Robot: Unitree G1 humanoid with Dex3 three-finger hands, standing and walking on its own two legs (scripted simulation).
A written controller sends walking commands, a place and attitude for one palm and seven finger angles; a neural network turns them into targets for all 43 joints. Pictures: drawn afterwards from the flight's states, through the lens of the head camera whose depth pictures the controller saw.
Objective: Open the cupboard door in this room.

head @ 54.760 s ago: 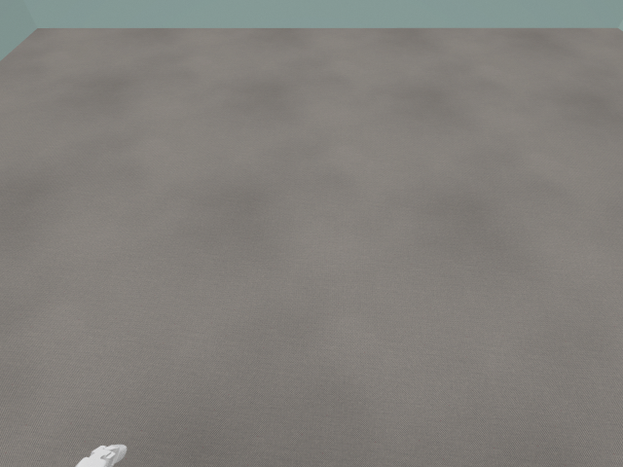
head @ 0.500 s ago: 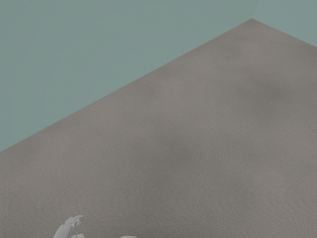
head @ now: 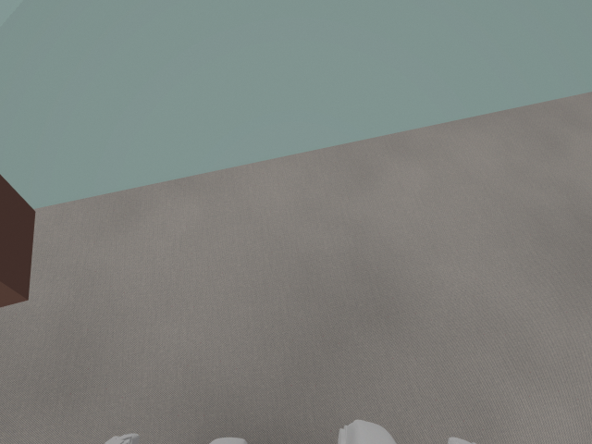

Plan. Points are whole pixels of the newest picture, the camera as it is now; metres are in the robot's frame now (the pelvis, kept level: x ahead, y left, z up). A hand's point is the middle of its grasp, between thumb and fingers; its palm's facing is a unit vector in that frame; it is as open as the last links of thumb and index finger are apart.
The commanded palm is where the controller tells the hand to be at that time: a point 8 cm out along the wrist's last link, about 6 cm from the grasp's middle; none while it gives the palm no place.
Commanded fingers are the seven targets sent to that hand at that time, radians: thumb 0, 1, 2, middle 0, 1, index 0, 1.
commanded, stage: turn to face it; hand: left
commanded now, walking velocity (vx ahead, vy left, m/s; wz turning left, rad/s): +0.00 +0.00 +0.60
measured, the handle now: out of the picture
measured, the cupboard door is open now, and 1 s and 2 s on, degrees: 41 41 41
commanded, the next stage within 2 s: take the last steps up to it in 1.72 s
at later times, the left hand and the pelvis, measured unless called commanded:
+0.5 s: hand out of the picture +0.01 +0.15 -0.15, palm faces +0.34 -0.91 -0.25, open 7.3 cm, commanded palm none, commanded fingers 0.00 0.90 0.90 -0.20 -0.30 -0.20 -0.30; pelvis +0.02 -0.05 +0.01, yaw +19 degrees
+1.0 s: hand out of the picture +0.00 +0.15 -0.14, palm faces +0.57 -0.77 -0.29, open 7.4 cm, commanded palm none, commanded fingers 0.00 0.90 0.90 -0.20 -0.30 -0.20 -0.30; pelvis +0.04 -0.07 +0.00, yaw +36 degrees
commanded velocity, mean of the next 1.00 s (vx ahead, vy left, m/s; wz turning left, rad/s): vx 0.00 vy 0.00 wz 0.60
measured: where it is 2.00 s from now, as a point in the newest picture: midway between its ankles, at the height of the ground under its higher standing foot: outside the picture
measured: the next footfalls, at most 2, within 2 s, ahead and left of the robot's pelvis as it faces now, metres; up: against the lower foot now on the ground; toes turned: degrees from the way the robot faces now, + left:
right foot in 0.18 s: +0.06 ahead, -0.14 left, +0.00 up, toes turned +3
left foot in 0.58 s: +0.01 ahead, +0.10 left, +0.00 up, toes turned +28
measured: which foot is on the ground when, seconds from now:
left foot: down 0.00-0.18, up 0.20-0.56, down 0.58-0.90, up 0.92-1.00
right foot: up 0.00-0.16, down 0.18-0.58, up 0.60-0.88, down 0.90-1.00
